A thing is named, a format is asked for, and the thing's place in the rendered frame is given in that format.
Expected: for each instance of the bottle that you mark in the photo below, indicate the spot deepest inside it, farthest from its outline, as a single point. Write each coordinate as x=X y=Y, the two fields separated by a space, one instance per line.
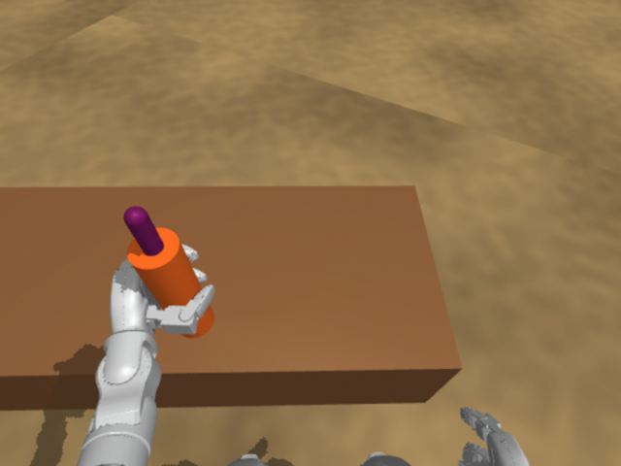
x=160 y=260

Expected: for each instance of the left robot arm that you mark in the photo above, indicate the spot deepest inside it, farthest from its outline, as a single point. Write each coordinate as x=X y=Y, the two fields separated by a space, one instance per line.
x=122 y=428

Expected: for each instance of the right robot hand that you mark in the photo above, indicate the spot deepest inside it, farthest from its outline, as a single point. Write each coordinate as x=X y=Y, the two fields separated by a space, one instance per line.
x=503 y=449

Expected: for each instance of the left robot hand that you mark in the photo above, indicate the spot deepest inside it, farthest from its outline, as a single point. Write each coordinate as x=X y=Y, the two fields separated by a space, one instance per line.
x=133 y=307

